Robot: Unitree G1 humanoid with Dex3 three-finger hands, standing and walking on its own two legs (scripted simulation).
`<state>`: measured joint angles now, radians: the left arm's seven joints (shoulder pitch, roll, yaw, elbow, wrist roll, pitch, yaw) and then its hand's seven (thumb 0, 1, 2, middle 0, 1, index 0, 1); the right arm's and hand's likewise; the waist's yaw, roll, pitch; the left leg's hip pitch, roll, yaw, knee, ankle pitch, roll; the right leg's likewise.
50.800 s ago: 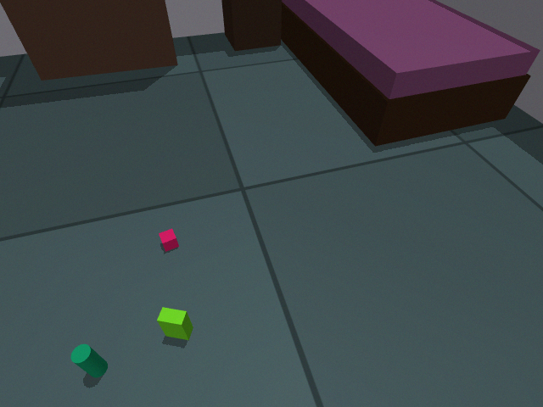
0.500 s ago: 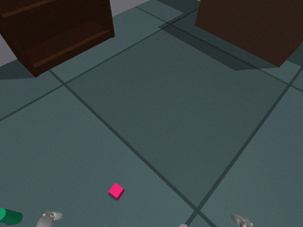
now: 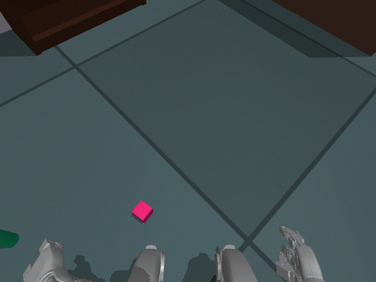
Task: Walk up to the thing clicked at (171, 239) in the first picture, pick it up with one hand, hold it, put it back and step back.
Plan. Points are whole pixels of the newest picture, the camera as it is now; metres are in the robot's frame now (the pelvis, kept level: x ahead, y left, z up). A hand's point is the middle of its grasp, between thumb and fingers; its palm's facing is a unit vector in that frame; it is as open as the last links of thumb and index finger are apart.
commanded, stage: rise first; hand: left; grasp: from above
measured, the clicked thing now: (142, 211) +0.41 +0.19 -0.60
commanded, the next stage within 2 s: approach in 1.84 s
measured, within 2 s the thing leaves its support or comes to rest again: neither
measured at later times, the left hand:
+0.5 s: hand (107, 230) +0.29 +0.26 -0.36, palm faces -0.13 -0.36 -0.93, open 13.7 cm
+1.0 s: hand (118, 220) +0.34 +0.25 -0.42, palm faces -0.21 -0.40 -0.89, open 13.9 cm
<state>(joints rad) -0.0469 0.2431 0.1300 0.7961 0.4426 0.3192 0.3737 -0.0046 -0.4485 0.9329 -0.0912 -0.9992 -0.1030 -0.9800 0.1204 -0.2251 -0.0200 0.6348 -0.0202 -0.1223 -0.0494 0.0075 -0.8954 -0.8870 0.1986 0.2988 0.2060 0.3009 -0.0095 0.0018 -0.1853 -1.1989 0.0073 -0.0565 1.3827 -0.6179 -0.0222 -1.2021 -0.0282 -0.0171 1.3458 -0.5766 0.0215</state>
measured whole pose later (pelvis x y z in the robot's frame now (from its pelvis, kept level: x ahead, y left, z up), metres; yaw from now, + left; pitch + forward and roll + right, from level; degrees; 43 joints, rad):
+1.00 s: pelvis -0.07 +0.00 -0.26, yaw -3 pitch +36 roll -4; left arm -1.01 0.45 0.33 1.60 0.60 0.42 0.71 0.00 -0.50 0.99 -0.12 -1.02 -0.12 -1.02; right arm 0.14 -0.31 -0.01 0.91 -0.12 -0.26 0.24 0.00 -0.91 -0.89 0.20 0.30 0.20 0.30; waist -0.20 0.05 -0.12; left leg -2.18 -0.02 -0.08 2.26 -0.70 -0.03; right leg -2.19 -0.01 0.01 2.19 -0.62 0.05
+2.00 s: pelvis -0.08 +0.00 -0.30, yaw -5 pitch +33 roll -5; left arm -1.11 0.58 0.43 1.74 0.69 0.35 0.77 0.00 -0.45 0.94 -0.20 -0.91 -0.18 -0.93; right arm 0.14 -0.34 -0.01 0.95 -0.20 -0.28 0.35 0.00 -0.91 -0.89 0.19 0.30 0.20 0.30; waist -0.26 0.05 0.00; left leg -2.25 -0.01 -0.14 2.38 -0.71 -0.05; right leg -2.25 0.01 -0.04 2.28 -0.61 0.04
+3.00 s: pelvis -0.08 +0.00 -0.31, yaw -8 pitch +30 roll -9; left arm -1.18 0.63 0.29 1.77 0.61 0.44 0.75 0.00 -0.45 0.88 -0.10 -1.11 -0.13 -1.07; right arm 0.16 -0.35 0.12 0.86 -0.14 -0.29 0.43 0.00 -0.91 -0.89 0.19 0.30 0.20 0.30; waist -0.32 0.02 0.05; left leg -2.26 -0.02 -0.20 2.44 -0.72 -0.05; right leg -2.23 0.01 -0.09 2.30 -0.60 0.04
